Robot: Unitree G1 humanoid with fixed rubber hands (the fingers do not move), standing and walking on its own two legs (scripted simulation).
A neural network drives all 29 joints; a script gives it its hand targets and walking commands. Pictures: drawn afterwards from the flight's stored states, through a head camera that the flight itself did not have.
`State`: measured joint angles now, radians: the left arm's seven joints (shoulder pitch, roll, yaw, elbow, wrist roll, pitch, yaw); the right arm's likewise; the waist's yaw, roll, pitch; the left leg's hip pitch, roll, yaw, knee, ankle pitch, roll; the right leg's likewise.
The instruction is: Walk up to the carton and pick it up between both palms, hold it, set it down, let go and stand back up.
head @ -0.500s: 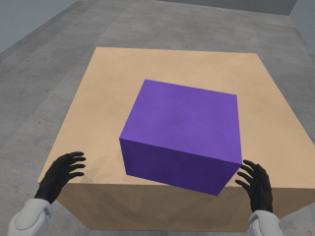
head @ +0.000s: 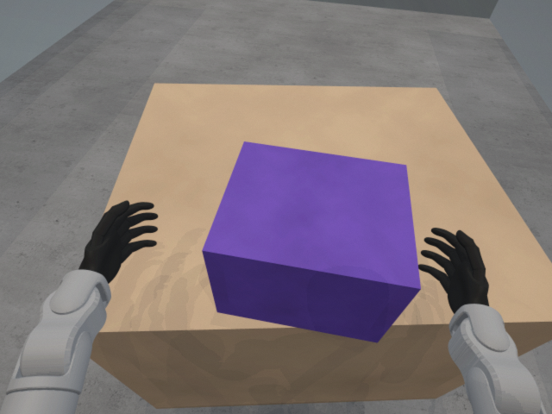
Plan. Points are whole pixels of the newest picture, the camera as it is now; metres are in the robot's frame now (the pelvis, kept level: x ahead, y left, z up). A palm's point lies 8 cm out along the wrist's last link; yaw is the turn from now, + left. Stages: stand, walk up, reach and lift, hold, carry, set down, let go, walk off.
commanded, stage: reach and lift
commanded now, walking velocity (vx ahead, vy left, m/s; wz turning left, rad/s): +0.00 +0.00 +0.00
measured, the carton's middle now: (309, 240) +0.39 -0.03 +0.01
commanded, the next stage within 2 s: none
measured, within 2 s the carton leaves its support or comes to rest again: neither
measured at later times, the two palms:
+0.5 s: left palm (122, 201) +0.36 +0.24 +0.12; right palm (466, 246) +0.32 -0.23 +0.10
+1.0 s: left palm (134, 149) +0.42 +0.23 +0.16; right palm (469, 195) +0.37 -0.24 +0.14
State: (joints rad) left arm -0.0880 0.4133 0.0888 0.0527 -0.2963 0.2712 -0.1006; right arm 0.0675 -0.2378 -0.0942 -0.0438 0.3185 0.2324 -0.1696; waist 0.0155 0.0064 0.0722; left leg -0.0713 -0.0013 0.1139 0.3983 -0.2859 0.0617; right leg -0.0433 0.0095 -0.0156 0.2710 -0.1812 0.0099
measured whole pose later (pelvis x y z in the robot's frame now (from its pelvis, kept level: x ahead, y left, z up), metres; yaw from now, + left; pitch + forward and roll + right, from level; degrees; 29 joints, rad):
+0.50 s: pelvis -0.02 -0.03 +0.00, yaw +2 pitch +1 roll -1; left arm -0.52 0.50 0.10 0.46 -0.30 0.31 -0.15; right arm -0.31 -0.22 -0.05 0.22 0.33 0.32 -0.20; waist -0.05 -0.03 0.02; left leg -0.18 0.01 0.08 0.40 -0.24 0.04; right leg -0.16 0.02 -0.05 0.32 -0.18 -0.01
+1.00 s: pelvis -0.02 -0.03 +0.00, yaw +3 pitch +5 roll -2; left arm -0.92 0.56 -0.04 0.95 -0.32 0.23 -0.13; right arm -0.71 -0.25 -0.07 0.67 0.32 0.26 -0.16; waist -0.12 -0.04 -0.06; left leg -0.28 0.00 0.06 0.44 -0.24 0.04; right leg -0.25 0.01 -0.07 0.34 -0.18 -0.01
